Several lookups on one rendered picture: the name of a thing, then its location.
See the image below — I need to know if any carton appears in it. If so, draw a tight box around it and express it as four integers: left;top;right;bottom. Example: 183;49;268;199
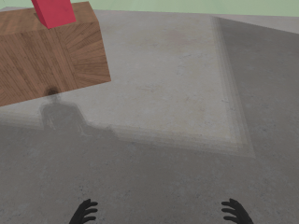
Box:
31;0;76;29

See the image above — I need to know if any left robot hand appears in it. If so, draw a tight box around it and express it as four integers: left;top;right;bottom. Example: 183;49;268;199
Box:
69;199;98;224

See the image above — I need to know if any right robot hand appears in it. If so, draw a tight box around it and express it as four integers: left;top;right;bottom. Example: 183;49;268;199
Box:
221;198;254;224

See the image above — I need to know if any pedestal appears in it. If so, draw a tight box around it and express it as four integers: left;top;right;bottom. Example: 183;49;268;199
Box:
0;1;111;107

